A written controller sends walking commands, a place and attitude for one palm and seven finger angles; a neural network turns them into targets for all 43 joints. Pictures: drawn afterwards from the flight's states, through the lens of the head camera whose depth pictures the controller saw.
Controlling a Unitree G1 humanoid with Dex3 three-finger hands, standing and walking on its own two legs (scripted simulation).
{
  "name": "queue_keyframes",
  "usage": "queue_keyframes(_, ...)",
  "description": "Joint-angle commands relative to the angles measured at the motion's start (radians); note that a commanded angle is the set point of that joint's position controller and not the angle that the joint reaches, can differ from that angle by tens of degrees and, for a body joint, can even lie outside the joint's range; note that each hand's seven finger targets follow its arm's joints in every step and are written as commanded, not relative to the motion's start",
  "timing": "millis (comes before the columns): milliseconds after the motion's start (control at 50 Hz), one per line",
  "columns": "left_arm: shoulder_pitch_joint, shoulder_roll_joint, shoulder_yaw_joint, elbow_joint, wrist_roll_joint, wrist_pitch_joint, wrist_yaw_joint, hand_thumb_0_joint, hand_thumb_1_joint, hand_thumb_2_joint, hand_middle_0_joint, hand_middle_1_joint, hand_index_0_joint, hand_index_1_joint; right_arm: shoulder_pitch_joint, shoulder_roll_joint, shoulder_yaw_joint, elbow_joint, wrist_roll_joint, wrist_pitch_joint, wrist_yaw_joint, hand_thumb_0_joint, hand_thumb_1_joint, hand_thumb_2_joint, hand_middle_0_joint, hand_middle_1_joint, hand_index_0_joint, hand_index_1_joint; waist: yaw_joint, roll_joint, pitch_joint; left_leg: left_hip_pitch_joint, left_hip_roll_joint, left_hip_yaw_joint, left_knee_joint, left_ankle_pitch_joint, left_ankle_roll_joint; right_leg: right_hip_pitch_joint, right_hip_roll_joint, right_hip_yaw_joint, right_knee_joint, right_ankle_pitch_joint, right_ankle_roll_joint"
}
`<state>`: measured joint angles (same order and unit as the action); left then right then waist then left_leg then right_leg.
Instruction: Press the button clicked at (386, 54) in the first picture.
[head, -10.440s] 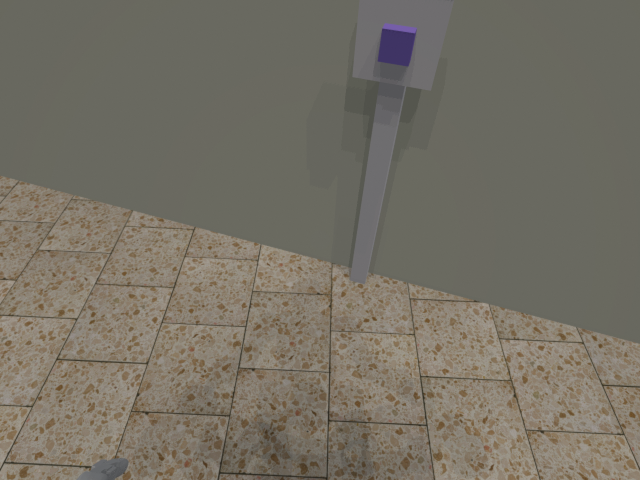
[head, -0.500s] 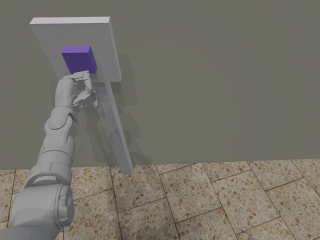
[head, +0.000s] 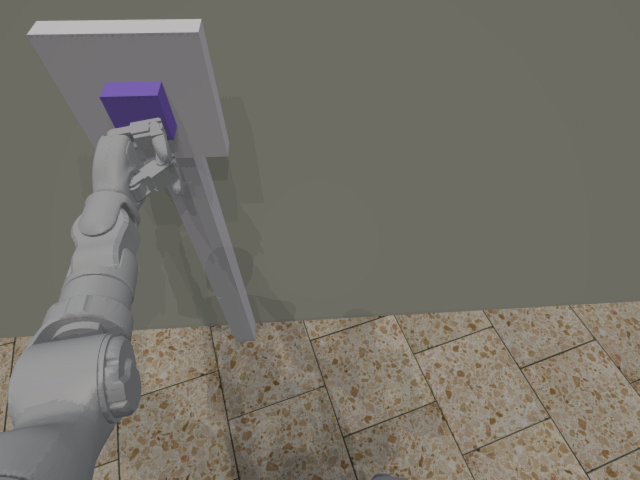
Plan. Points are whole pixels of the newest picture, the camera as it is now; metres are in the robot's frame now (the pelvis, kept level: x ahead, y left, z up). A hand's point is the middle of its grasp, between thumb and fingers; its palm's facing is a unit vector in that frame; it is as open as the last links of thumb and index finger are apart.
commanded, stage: press the button with the knuckle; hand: left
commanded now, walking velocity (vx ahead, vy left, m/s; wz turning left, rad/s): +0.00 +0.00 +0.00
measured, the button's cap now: (141, 110) +0.53 +0.21 +0.16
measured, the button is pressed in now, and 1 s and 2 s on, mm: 0 11 0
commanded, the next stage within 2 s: hold the button down briefly in 0.44 s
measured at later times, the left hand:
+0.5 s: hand (172, 159) +0.48 +0.17 +0.12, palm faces +0.01 -1.00 -0.02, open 3.0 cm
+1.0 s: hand (172, 159) +0.49 +0.17 +0.12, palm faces +0.02 -1.00 -0.02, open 3.1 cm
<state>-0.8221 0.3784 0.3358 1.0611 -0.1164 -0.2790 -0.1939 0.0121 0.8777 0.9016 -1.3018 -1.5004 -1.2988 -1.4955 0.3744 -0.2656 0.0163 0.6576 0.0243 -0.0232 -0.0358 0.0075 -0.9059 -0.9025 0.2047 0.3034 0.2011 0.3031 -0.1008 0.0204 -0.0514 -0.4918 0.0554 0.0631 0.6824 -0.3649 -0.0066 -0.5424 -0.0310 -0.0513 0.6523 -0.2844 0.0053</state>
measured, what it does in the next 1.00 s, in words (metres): stands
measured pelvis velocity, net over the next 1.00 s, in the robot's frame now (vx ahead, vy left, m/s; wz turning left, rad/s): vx -0.04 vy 0.00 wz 0.02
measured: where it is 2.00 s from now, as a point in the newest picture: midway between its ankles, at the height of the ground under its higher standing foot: outside the picture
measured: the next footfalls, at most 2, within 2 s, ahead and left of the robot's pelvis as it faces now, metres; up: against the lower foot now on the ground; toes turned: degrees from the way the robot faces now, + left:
none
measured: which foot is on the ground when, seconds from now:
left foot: down 0.00-1.00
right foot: down 0.00-1.00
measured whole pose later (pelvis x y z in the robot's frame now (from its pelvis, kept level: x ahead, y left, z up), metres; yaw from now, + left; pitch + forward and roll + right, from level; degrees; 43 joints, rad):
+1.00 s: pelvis -0.04 +0.00 -0.01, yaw +1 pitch +14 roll -1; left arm -1.09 0.52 0.35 1.33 -0.07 -0.31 -0.19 0.02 0.81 0.96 -1.30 -1.50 -1.39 -1.50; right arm 0.44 -0.29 0.05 0.68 0.00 -0.07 -0.03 0.01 -0.91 -0.90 0.21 0.30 0.20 0.30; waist -0.19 0.02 -0.04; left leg -0.69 0.05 0.03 0.78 -0.34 0.00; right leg -0.71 -0.04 -0.07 0.71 -0.24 0.01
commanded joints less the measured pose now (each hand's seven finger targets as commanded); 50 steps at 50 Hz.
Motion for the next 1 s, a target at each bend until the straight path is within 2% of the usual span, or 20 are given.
queue_keyframes(0, -0.567, 0.200, -0.004, -0.230, -0.008, -0.071, 0.019, 0.000, 0.900, 0.900, -1.300, -1.500, -1.300, -1.500, 0.082, -0.147, -0.052, -0.070, -0.006, -0.031, -0.009, 0.000, -0.900, -0.900, 0.200, 0.300, 0.200, 0.300, -0.028, 0.044, -0.386, 0.164, -0.043, -0.048, -0.061, 0.316, 0.024, 0.178, 0.048, 0.016, -0.038, 0.323, -0.022)
queue_keyframes(80, -0.599, 0.216, 0.009, -0.184, -0.002, -0.076, 0.032, 0.000, 0.900, 0.900, -1.300, -1.500, -1.300, -1.500, 0.096, -0.152, -0.051, -0.054, -0.010, -0.032, -0.008, 0.000, -0.900, -0.900, 0.200, 0.300, 0.200, 0.300, -0.038, 0.016, -0.385, 0.155, -0.042, -0.054, -0.056, 0.298, 0.025, 0.164, 0.050, 0.016, -0.039, 0.305, -0.020)
queue_keyframes(120, -0.638, 0.211, -0.009, -0.180, 0.006, -0.082, 0.032, 0.000, 0.900, 0.900, -1.300, -1.500, -1.300, -1.500, 0.095, -0.153, -0.048, -0.050, -0.011, -0.033, -0.008, 0.000, -0.900, -0.900, 0.200, 0.300, 0.200, 0.300, -0.050, 0.042, -0.375, 0.147, -0.045, -0.055, -0.056, 0.273, 0.025, 0.147, 0.049, 0.019, -0.040, 0.284, -0.020)
queue_keyframes(160, -0.645, 0.255, 0.024, -0.139, 0.012, -0.083, 0.036, 0.000, 0.900, 0.900, -1.300, -1.500, -1.300, -1.500, 0.104, -0.158, -0.047, -0.043, -0.013, -0.033, -0.009, 0.000, -0.900, -0.900, 0.200, 0.300, 0.200, 0.300, -0.051, 0.016, -0.374, 0.127, -0.045, -0.057, -0.052, 0.255, 0.028, 0.150, 0.049, 0.022, -0.041, 0.274, -0.019)
queue_keyframes(240, -0.712, 0.293, 0.029, -0.067, 0.022, -0.079, 0.031, 0.000, 0.900, 0.900, -1.300, -1.500, -1.300, -1.500, 0.115, -0.168, -0.041, -0.036, -0.014, -0.036, -0.015, 0.000, -0.900, -0.900, 0.200, 0.300, 0.200, 0.300, -0.079, -0.008, -0.335, 0.074, -0.046, -0.064, -0.053, 0.169, 0.031, 0.119, 0.048, 0.028, -0.050, 0.199, -0.016)
queue_keyframes(300, -0.752, 0.301, 0.023, -0.033, 0.027, -0.078, 0.026, 0.000, 0.900, 0.900, -1.300, -1.500, -1.300, -1.500, 0.131, -0.171, -0.037, -0.029, -0.015, -0.042, -0.015, 0.000, -0.900, -0.900, 0.200, 0.300, 0.200, 0.300, -0.087, 0.044, -0.348, 0.074, -0.046, -0.070, -0.048, 0.156, 0.026, 0.087, 0.046, 0.027, -0.046, 0.173, -0.017)
queue_keyframes(320, -0.765, 0.284, 0.006, -0.018, 0.023, -0.075, 0.023, 0.000, 0.900, 0.900, -1.300, -1.500, -1.300, -1.500, 0.133, -0.172, -0.034, -0.030, -0.015, -0.044, -0.014, 0.000, -0.900, -0.900, 0.200, 0.300, 0.200, 0.300, -0.099, 0.039, -0.338, 0.065, -0.046, -0.072, -0.047, 0.139, 0.027, 0.072, 0.047, 0.029, -0.049, 0.156, -0.015)
queue_keyframes(360, -0.797, 0.327, 0.031, -0.014, 0.022, -0.078, 0.023, 0.000, 0.900, 0.900, -1.300, -1.500, -1.300, -1.500, 0.148, -0.181, -0.037, -0.027, -0.016, -0.046, -0.018, 0.000, -0.900, -0.900, 0.200, 0.300, 0.200, 0.300, -0.109, 0.001, -0.362, 0.048, -0.045, -0.074, -0.042, 0.125, 0.031, 0.083, 0.047, 0.032, -0.051, 0.146, -0.010)
queue_keyframes(380, -0.801, 0.321, 0.024, 0.006, 0.020, -0.073, 0.021, 0.000, 0.900, 0.900, -1.300, -1.500, -1.300, -1.500, 0.145, -0.180, -0.034, -0.027, -0.015, -0.047, -0.019, 0.000, -0.900, -0.900, 0.200, 0.300, 0.200, 0.300, -0.113, 0.025, -0.346, 0.035, -0.046, -0.070, -0.043, 0.102, 0.030, 0.069, 0.046, 0.036, -0.055, 0.125, -0.009)
queue_keyframes(420, -0.827, 0.336, 0.028, 0.016, 0.020, -0.070, 0.021, 0.000, 0.900, 0.900, -1.300, -1.500, -1.300, -1.500, 0.157, -0.185, -0.033, -0.023, -0.016, -0.051, -0.021, 0.000, -0.900, -0.900, 0.200, 0.300, 0.200, 0.300, -0.123, 0.010, -0.348, 0.020, -0.045, -0.075, -0.042, 0.077, 0.032, 0.063, 0.046, 0.037, -0.058, 0.099, -0.006)
queue_keyframes(480, -0.873, 0.353, 0.026, 0.001, 0.027, -0.079, 0.023, 0.000, 0.900, 0.900, -1.300, -1.500, -1.300, -1.500, 0.169, -0.187, -0.031, -0.019, -0.020, -0.056, -0.020, 0.000, -0.900, -0.900, 0.200, 0.300, 0.200, 0.300, -0.128, 0.069, -0.373, 0.032, -0.044, -0.083, -0.037, 0.077, 0.029, 0.042, 0.046, 0.036, -0.053, 0.087, -0.009)
queue_keyframes(520, -0.876, 0.357, 0.024, 0.017, 0.023, -0.078, 0.027, 0.000, 0.900, 0.900, -1.300, -1.500, -1.300, -1.500, 0.174, -0.192, -0.030, -0.017, -0.019, -0.059, -0.021, 0.000, -0.900, -0.900, 0.200, 0.300, 0.200, 0.300, -0.138, 0.038, -0.348, 0.011, -0.041, -0.086, -0.041, 0.041, 0.031, 0.028, 0.046, 0.034, -0.061, 0.053, -0.006)
queue_keyframes(580, -0.889, 0.368, 0.029, 0.015, 0.022, -0.084, 0.028, 0.000, 0.900, 0.900, -1.300, -1.500, -1.300, -1.500, 0.178, -0.195, -0.029, -0.020, -0.022, -0.065, -0.021, 0.000, -0.900, -0.900, 0.200, 0.300, 0.200, 0.300, -0.138, 0.055, -0.383, 0.008, -0.044, -0.084, -0.037, 0.020, 0.033, 0.034, 0.046, 0.041, -0.062, 0.033, -0.005)
queue_keyframes(640, -0.891, 0.383, 0.043, 0.017, 0.025, -0.090, 0.030, 0.000, 0.900, 0.900, -1.300, -1.500, -1.300, -1.500, 0.185, -0.199, -0.029, -0.023, -0.025, -0.070, -0.019, 0.000, -0.900, -0.900, 0.200, 0.300, 0.200, 0.300, -0.138, 0.050, -0.383, 0.003, -0.043, -0.090, -0.038, 0.010, 0.034, 0.027, 0.047, 0.036, -0.059, 0.021, -0.008)
queue_keyframes(680, -0.903, 0.371, 0.024, 0.011, 0.027, -0.090, 0.032, 0.000, 0.900, 0.900, -1.300, -1.500, -1.300, -1.500, 0.181, -0.198, -0.028, -0.022, -0.024, -0.073, -0.018, 0.000, -0.900, -0.900, 0.200, 0.300, 0.200, 0.300, -0.142, 0.081, -0.370, 0.005, -0.042, -0.088, -0.041, -0.015, 0.032, 0.007, 0.046, 0.038, -0.063, 0.000, -0.007)
queue_keyframes(720, -0.891, 0.397, 0.036, 0.028, 0.031, -0.087, 0.035, 0.000, 0.900, 0.900, -1.300, -1.500, -1.300, -1.500, 0.181, -0.204, -0.027, -0.024, -0.023, -0.076, -0.019, 0.000, -0.900, -0.900, 0.200, 0.300, 0.200, 0.300, -0.142, 0.054, -0.356, -0.025, -0.041, -0.087, -0.042, -0.049, 0.034, 0.010, 0.045, 0.040, -0.066, -0.028, -0.006)
queue_keyframes(800, -0.904, 0.373, 0.021, 0.015, 0.032, -0.090, 0.037, 0.000, 0.900, 0.900, -1.300, -1.500, -1.300, -1.500, 0.189, -0.205, -0.028, -0.022, -0.027, -0.081, -0.016, 0.000, -0.900, -0.900, 0.200, 0.300, 0.200, 0.300, -0.145, 0.089, -0.377, 0.019, -0.038, -0.096, -0.043, -0.027, 0.030, -0.018, 0.047, 0.031, -0.058, -0.013, -0.010)
queue_keyframes(840, -0.898, 0.406, 0.053, 0.014, 0.029, -0.092, 0.039, 0.000, 0.900, 0.900, -1.300, -1.500, -1.300, -1.500, 0.193, -0.209, -0.029, -0.023, -0.029, -0.082, -0.017, 0.000, -0.900, -0.900, 0.200, 0.300, 0.200, 0.300, -0.137, 0.062, -0.381, 0.005, -0.039, -0.097, -0.043, -0.025, 0.033, 0.002, 0.048, 0.031, -0.057, -0.010, -0.010)
queue_keyframes(920, -0.854, 0.370, 0.031, 0.032, 0.032, -0.081, 0.032, 0.000, 0.900, 0.900, -1.300, -1.500, -1.300, -1.500, 0.187, -0.204, -0.028, -0.032, -0.028, -0.081, -0.012, 0.000, -0.900, -0.900, 0.200, 0.300, 0.200, 0.300, -0.128, 0.067, -0.355, -0.008, -0.039, -0.092, -0.047, -0.046, 0.031, -0.010, 0.047, 0.029, -0.056, -0.026, -0.011)
queue_keyframes(980, -0.824, 0.363, 0.038, 0.010, 0.031, -0.082, 0.030, 0.000, 0.900, 0.900, -1.300, -1.500, -1.300, -1.500, 0.186, -0.203, -0.032, -0.042, -0.030, -0.080, -0.009, 0.000, -0.900, -0.900, 0.200, 0.300, 0.200, 0.300, -0.116, 0.055, -0.380, 0.010, -0.038, -0.092, -0.043, -0.014, 0.031, 0.001, 0.047, 0.025, -0.049, -0.002, -0.011)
